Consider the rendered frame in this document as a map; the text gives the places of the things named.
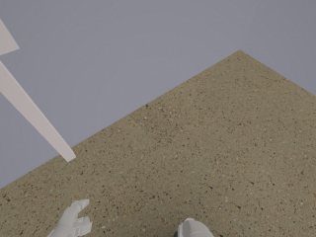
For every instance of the right robot thigh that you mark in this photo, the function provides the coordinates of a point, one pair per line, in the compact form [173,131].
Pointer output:
[193,228]

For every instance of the panel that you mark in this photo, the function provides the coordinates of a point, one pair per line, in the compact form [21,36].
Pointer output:
[17,96]

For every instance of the left robot forearm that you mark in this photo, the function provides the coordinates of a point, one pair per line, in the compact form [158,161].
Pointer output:
[62,230]

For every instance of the left robot hand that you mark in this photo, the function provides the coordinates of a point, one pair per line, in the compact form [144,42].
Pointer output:
[82,225]

